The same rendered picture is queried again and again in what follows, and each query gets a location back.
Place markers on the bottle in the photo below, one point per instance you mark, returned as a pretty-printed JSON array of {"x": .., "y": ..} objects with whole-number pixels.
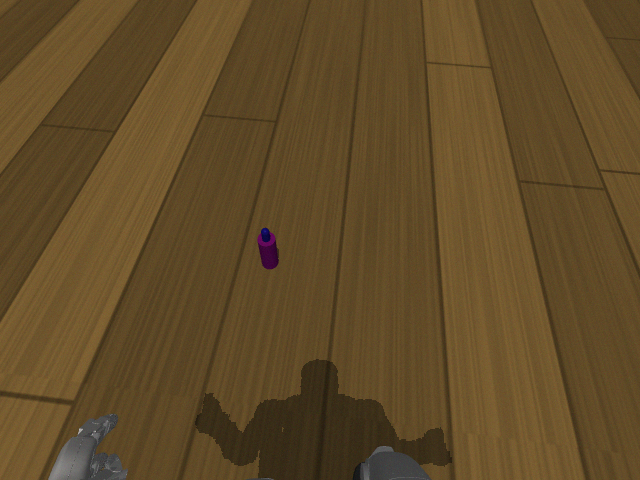
[{"x": 268, "y": 250}]

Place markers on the left robot hand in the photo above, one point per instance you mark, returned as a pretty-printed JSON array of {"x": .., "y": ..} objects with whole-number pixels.
[{"x": 77, "y": 459}]

